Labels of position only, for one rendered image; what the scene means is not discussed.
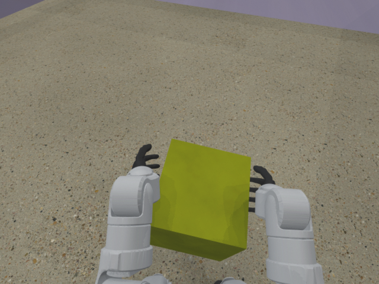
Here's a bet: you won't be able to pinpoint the left robot hand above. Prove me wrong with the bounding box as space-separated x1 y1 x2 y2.
132 144 160 176

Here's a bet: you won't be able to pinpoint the robot left forearm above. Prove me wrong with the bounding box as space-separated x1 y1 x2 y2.
95 166 160 284

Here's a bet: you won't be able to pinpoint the right robot hand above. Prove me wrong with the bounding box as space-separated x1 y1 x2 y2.
248 166 275 212

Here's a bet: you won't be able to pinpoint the robot right forearm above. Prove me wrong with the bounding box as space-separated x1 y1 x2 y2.
255 184 325 284

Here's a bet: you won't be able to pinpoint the carton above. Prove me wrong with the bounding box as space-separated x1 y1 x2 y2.
150 138 251 261

